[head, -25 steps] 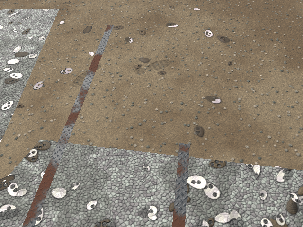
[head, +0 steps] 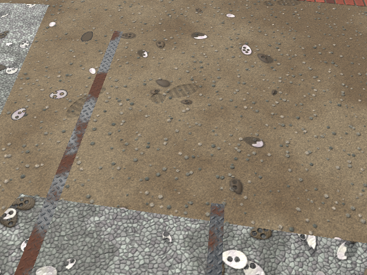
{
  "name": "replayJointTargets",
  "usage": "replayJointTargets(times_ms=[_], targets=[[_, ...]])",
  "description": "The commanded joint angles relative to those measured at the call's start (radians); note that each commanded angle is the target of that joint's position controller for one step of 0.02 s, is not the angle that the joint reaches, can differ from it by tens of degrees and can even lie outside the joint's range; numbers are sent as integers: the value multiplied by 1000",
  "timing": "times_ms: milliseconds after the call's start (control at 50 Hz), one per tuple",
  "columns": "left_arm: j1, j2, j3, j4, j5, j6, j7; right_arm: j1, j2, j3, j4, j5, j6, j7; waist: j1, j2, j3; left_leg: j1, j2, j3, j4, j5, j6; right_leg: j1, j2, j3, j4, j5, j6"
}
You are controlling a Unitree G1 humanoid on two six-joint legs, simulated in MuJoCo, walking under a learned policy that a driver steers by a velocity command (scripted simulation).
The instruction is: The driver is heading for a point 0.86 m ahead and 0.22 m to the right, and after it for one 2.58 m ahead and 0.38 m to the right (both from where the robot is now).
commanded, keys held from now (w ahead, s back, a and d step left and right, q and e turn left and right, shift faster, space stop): no key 0.86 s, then w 0.14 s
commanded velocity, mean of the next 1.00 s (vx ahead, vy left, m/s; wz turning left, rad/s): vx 0.04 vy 0.00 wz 0.00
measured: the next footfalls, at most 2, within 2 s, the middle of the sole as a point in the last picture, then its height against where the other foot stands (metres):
right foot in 0.12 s outside the picture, level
right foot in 1.62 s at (223, 257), level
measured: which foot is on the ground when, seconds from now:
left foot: down 0.00-1.00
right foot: up 0.00-0.10, down 0.12-1.00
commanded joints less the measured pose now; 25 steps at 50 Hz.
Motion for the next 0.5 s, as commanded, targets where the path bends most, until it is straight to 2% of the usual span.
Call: replayJointTargets(times_ms=[20,80,100,120,140,160,180,200,220,240,300,400,500], targets=[[145,36,11,12,5,20,18,-44,-126,-25,-48,-3,-4,-15,37,160,-144,21,227,-209,-211,-56,154,152,-8,-14,-143,96,-2],[134,37,14,25,14,27,10,-58,-130,-24,-36,21,10,-24,52,151,-116,-34,206,-203,-225,-341,110,253,11,-45,-320,262,-26],[127,40,15,27,23,28,7,-42,-119,-21,-26,27,14,-26,52,141,-90,-57,188,-199,-228,-434,77,274,13,-49,-365,272,-41],[122,46,14,24,33,28,5,-16,-105,-17,-11,28,17,-26,48,118,-54,-70,169,-195,-222,-498,35,272,-12,-23,-425,281,-61],[116,70,14,16,35,25,6,-4,-107,-18,-6,26,19,-26,31,81,-10,-69,142,-176,-178,-482,4,236,-57,22,-492,230,-87],[94,129,30,33,19,20,5,35,-105,-25,-3,29,24,-31,-20,-58,32,12,71,-91,-147,-396,-19,85,-45,27,-515,40,-106],[75,86,22,32,15,8,3,26,-111,-25,5,20,26,-37,-10,-76,43,112,63,-75,-89,-309,-29,0,-37,32,-567,-30,-98],[62,64,17,37,19,-3,3,32,-105,-26,7,20,27,-39,-22,-92,32,162,62,-69,-61,-250,-23,-22,-41,35,-592,-29,-82],[44,68,19,37,18,-12,2,43,-94,-25,18,19,29,-42,-30,-90,29,188,64,-66,-47,-214,-16,-24,-36,31,-593,10,-67],[40,60,18,36,15,-21,2,51,-100,-27,26,16,31,-43,-28,-69,23,186,63,-62,-39,-195,-11,-4,-33,27,-584,45,-59],[79,51,16,54,8,-31,2,48,-86,-26,43,19,31,-38,-12,-18,2,176,67,-64,-34,-138,-3,64,-21,11,-547,148,-59],[111,46,13,70,7,-29,1,48,-85,-26,66,25,31,-34,1,18,-33,201,69,-60,-4,-7,-5,123,-11,-6,-510,277,-63],[121,36,9,80,5,-22,1,60,-88,-26,90,29,39,-38,1,32,-34,216,71,-60,14,54,-6,144,-2,-19,-496,338,-62]])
